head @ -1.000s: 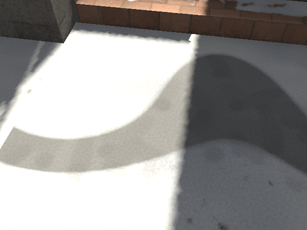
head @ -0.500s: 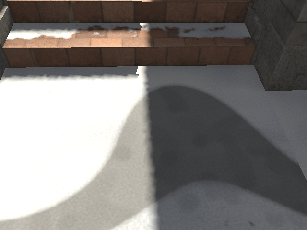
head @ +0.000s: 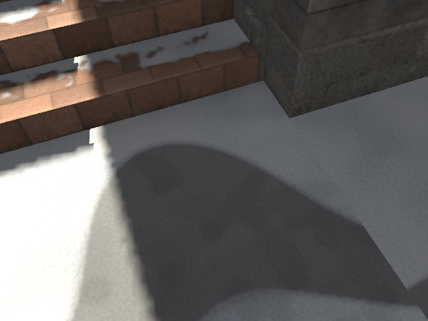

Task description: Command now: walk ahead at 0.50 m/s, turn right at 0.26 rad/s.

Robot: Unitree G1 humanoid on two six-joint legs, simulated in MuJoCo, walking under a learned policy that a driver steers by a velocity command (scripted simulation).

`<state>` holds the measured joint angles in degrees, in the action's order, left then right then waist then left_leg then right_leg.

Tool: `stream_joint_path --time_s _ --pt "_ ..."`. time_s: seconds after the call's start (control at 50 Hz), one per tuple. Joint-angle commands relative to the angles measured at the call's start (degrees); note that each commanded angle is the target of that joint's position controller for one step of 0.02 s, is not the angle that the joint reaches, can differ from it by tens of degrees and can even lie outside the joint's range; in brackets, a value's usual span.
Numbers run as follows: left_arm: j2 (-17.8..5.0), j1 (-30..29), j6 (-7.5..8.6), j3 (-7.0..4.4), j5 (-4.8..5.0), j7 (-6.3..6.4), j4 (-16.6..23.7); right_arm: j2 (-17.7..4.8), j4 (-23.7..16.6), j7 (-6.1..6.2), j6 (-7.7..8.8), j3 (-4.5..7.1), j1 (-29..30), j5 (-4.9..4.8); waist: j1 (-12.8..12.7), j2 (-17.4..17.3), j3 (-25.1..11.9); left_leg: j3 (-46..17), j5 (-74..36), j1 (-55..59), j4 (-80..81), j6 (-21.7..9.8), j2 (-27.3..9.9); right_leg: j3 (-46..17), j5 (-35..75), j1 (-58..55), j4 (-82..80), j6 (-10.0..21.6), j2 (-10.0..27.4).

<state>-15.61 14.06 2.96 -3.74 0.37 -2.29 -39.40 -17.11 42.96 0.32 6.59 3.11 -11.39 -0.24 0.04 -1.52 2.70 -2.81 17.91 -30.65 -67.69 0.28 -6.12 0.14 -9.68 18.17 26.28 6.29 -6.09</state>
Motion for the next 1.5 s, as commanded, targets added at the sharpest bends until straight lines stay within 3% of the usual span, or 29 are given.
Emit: stream_joint_path --time_s 0.02,0.16,0.3,0.36,0.4,0.42,0.44,0.46,0.48,0.52,0.58,0.68,0.76,0.82,0.84,0.86,0.88,0.9,0.92,0.94,1.0,1.18,1.26,1.28,1.3,1.32,1.36,1.4,1.5 --pt "-6.04 -1.4 2.17 -1.36 -0.33 0.55 3.29 -4.88 -1.2 0.12 -1.15 1.51 -5.66 0.56 1.99 3.46 -6.56 -0.31 -5.97 -4.84 3.68 1.22 -2.75 -14.25 20.38 -7.43 -13.84 10.26 15.86" --pt "-7.57 3.29 2.54 -1.09 -0.58 1.95 -1.15 -2.65 -3.57 -0.97 -1.13 0.46 5.24 -0.58 -3.05 4.48 -1.61 0.88 -27.45 -9.26 24.71 -0.09 -1.15 -4.81 17.18 -11.68 -17.23 4.25 14.5" --pt "-8.38 6.46 1.32 -1.34 -0.45 2.49 -5.07 -1.4 -7.83 -3.81 -0.63 -0.27 12.33 -1.12 -5.64 3.46 1.77 1.87 -20.66 -15.49 33.82 -3.24 2.49 -1.31 24.42 -25.83 -13.71 3.66 19.63" --pt "-10.28 4.48 0.28 -1.71 -0.34 3.37 -4.5 -2.76 -8.69 -4.51 -0.86 0.36 9.07 -0.76 -2.66 6.09 -2.54 7.17 -11.96 -6.76 34.08 -5.83 6.89 1.55 49.95 -27.2 -4.73 1.92 19.34" --pt "-11.37 2.79 -0.48 -1.75 -0.19 4.11 -3.84 -7.04 -6.48 -3.88 -1.21 2.59 -3.85 -0.65 4.74 6.32 -10.14 8.45 -12.93 12.09 37.27 -9.13 10.73 4.13 60.3 -22.26 13.17 -0.23 17.1" --pt "-10.06 2.89 0.14 -0.98 -0.87 4.42 -2.54 -11.39 -5.15 -2.91 -1.63 3.99 -12.98 -0.41 8.67 1.15 -16.39 -3.89 -16.81 30.27 38.2 -13.07 2.51 5.38 42.96 -8.94 30.38 -2.35 14.82" --pt "-1.67 10.42 1.89 1.65 -2.34 2.9 -0.74 -15.59 -5.21 -2.76 -1.32 4.67 -13.79 -0.61 2.52 -13.81 -22.74 -35.82 -11.23 52.18 40.83 -24.9 -12.24 1.41 -16.52 17.82 51.54 -6.44 1.5" --pt "-6.86 5.78 4.04 0.97 -0.77 1.72 -0.97 -10.05 -4.96 -2.32 -1.59 3.55 -16.37 -0.91 7.01 -8.57 -26.27 -42.84 -5.08 55.92 46.9 -24.62 -12.44 -8.03 -21.49 25.04 56.92 -5.77 2.5" --pt "-8.81 -0.02 5.23 0.48 1.38 1.08 1.5 -8.3 -5.48 -1.85 -1.83 3.02 -13.38 -0.56 7.21 -5.48 -17.19 -34.03 -6.04 49.67 48.35 -21.35 -10.69 -8.3 -16.58 29.22 54.99 -4.99 5.81" --pt "-8.03 -3.54 5.69 0.52 -0.38 1.51 2.47 -6.72 -7.54 -1.7 -2.28 2.44 -6.06 -0.49 2.76 4.15 -7.8 -24.08 -16.93 32.33 50.53 -18.65 -6.46 -6.22 -11.14 24.92 44.83 -5.45 9.53" --pt "-7.0 0.04 3.66 0.24 -1.38 1.99 2.53 -6.18 -8.71 -1.28 -2.34 2.12 -2.59 -0.16 -1.52 0.57 -5.3 -18.46 -24.18 20.43 54.12 -18.92 -3.28 -4.93 -9.53 18.33 37.15 -8.07 11.27" --pt "-4.35 -7.73 2.8 1.24 -1.65 2.91 4.17 -9.24 -7.09 0.37 -3.36 3.05 -4.38 -0.67 0.66 -2.13 -3.17 -8.96 -34.84 10.59 51.1 -13.78 3.27 -1.49 5.64 10.78 15.98 -11.04 7.1" --pt "-5.8 -12.03 2.72 0.61 -0.8 2.26 5.16 -9.44 -5.42 1.27 -5.3 3.44 -8.01 -1.19 2.49 -4.74 -6.88 -13.92 -30.06 16.21 44.65 -9.96 3.05 -3.35 11.85 6.68 5.15 -10.58 3.0" --pt "-7.19 -8.86 3.22 -0.53 -0.79 1.95 4.29 -7.52 -6.95 1.94 -6.18 3.1 -4.59 -1.22 -0.38 -6.23 -8.23 -19.17 -25.91 20.15 37.55 -7.79 2.61 -5.11 12.02 2.75 -0.32 -7.89 3.72" --pt "-7.99 -6.09 3.59 -0.91 -1.4 2.13 3.72 -6.16 -7.78 1.89 -6.22 2.71 -3.53 -1.11 -1.97 -5.45 -9.6 -18.32 -23.7 19.0 32.24 -5.84 5.06 -5.0 17.55 -3.02 -3.64 -6.09 5.92" --pt "-11.37 -1.18 3.65 -1.62 -2.6 2.71 3.77 -2.87 -9.39 1.79 -5.95 1.58 -3.83 -0.13 -3.21 1.31 -16.23 -13.99 -10.38 12.81 18.52 -3.05 8.85 -13.41 32.36 -16.12 -1.43 -1.9 16.73" --pt "-12.68 -0.12 2.65 -1.63 -3.75 2.91 3.85 0.01 -8.8 1.38 -5.59 0.57 -15.99 -0.24 1.82 16.59 -23.3 -9.15 26.05 -1.29 3.64 0.06 15.8 -31.59 48.05 -31.95 0.79 9.67 32.15" --pt "-11.2 -0.43 1.64 -1.97 -1.58 2.78 3.62 -6.54 -7.35 0.97 -5.78 1.53 -19.08 -0.73 1.69 16.15 -25.14 -8.23 22.36 -5.27 -4.84 1.65 10.29 -38.98 32.07 -29.84 -1.15 12.01 34.66" --pt "-7.47 -2.71 0.9 -1.01 -1.19 3.2 5.03 -10.01 -7.27 1.17 -6.8 2.75 -12.95 -1.21 -0.54 10.3 -18.58 -6.5 17.08 -7.62 -8.08 3.2 8.22 -30.87 21.79 -24.72 -2.69 9.3 29.83" --pt "-5.95 -4.98 -0.02 -0.33 -1.41 3.41 5.16 -10.32 -8.02 1.58 -7.96 3.09 -8.64 -1.14 -0.86 6.85 -14.3 -4.61 13.16 -8.05 -7.61 3.9 6.87 -24.21 15.16 -18.76 -4.13 6.86 26.14" --pt "-7.08 -9.01 -1.12 -0.43 -2.07 3.8 4.48 -6.63 -9.16 1.92 -10.0 2.66 -7.4 -0.98 1.13 9.21 -6.47 -0.72 7.77 -1.87 -2.3 4.36 5.22 -11.95 10.5 -3.69 -9.58 5.33 19.52" --pt "-9.86 -9.07 -2.23 -1.83 -0.69 3.52 1.41 -4.18 -11.75 0.56 -9.77 1.54 -2.02 -0.11 -0.7 9.8 -9.27 2.93 2.6 8.17 19.73 2.11 3.54 -4.27 10.81 -5.39 -10.58 8.07 22.75" --pt "-6.82 -8.39 -2.64 -0.23 1.04 2.32 -1.31 -2.34 -9.27 -0.1 -9.17 1.1 -6.13 0.8 2.13 8.19 -8.82 4.31 -6.74 22.75 43.21 -1.78 6.45 -3.23 5.11 -1.4 -4.62 3.67 19.37" --pt "-3.26 -5.84 -2.18 1.13 0.39 1.61 -2.42 -3.71 -9.32 0.16 -9.05 1.1 -6.65 1.45 1.45 4.73 -9.51 -1.67 -12.1 30.03 47.48 -3.42 1.82 -1.34 -1.51 3.46 -1.35 -1.62 16.29" --pt "0.08 -3.14 -1.64 2.36 -2.46 0.52 -2.01 -8.1 -10.54 0.93 -9.2 1.45 -5.71 2.06 -2.02 -9.23 -10.8 -15.06 -26.65 33.67 47.05 -7.01 -11.39 4.19 -18.23 9.49 9.95 -7.4 10.23" --pt "-3.17 -4.95 -1.9 1.16 -1.19 1.22 -1.86 -7.62 -10.66 0.65 -8.48 1.31 -2.42 3.38 -0.03 -12.77 -8.43 -15.9 -17.78 19.35 50.47 -13.98 -15.09 0.39 -23.49 7.34 14.17 -9.02 9.67" --pt "-7.93 -6.19 -3.07 -0.6 0.43 2.27 -2.75 -5.91 -10.58 0.33 -6.45 1.12 3.46 3.3 -0.53 -10.31 -3.54 -9.21 -11.92 15.41 51.7 -12.04 -9.15 -0.6 -17.9 6.99 21.9 -9.91 8.9" --pt "-9.43 -3.65 -4.34 -1.87 0.11 3.31 -4.25 -6.61 -9.73 0.79 -5.67 1.52 3.65 2.08 -0.34 -9.31 -3.07 -6.82 -21.17 17.37 50.17 -12.06 -9.46 -2.49 -17.83 9.9 30.53 -10.81 8.36" --pt "-5.4 -4.33 -5.02 -1.43 1.01 3.5 -2.6 -4.92 -8.66 2.32 -6.74 1.76 3.23 1.11 0.69 -6.12 -5.46 -2.83 -29.83 26.03 47.09 -13.16 -10.79 -1.52 -16.67 14.47 30.71 -12.17 8.76"
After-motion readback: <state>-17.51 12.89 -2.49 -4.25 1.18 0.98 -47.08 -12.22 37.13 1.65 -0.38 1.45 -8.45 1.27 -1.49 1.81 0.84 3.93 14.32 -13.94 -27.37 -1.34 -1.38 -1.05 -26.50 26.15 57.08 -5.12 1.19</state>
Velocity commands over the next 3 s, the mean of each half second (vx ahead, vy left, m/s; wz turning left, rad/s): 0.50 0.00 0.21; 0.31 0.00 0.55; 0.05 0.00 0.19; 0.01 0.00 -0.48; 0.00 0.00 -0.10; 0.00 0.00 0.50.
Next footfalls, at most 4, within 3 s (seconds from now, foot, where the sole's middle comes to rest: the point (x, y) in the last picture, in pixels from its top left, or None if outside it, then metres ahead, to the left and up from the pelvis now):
0.42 left None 0.40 0.16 -0.77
0.86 right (218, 248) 0.69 0.04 -0.77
1.28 left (156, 303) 0.51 0.23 -0.77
1.70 right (229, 270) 0.61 0.01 -0.77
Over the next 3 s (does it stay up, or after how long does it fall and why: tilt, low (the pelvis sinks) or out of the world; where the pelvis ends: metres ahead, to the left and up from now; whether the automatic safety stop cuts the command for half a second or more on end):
stays up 0.52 0.16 0.00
